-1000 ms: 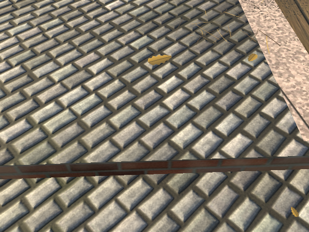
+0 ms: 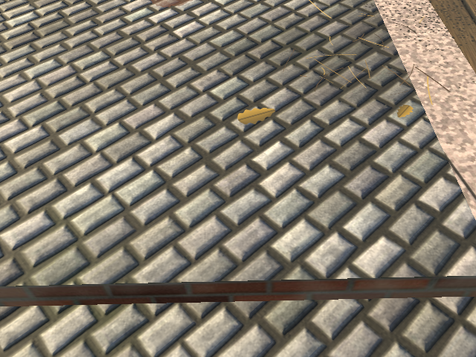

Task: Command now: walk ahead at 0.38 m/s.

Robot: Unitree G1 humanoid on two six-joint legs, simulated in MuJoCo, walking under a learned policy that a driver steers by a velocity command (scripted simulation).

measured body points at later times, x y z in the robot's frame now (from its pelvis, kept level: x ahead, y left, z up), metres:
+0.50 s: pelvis +0.26 +0.06 +0.00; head +0.29 +0.06 +0.45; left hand +0.30 +0.32 -0.14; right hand +0.37 -0.21 -0.12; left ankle +0.32 +0.13 -0.73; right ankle +0.16 -0.08 -0.63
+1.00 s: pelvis +0.52 +0.02 +0.00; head +0.54 +0.00 +0.45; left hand +0.55 +0.26 -0.14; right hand +0.56 -0.22 -0.15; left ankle +0.44 +0.13 -0.58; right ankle +0.54 -0.05 -0.73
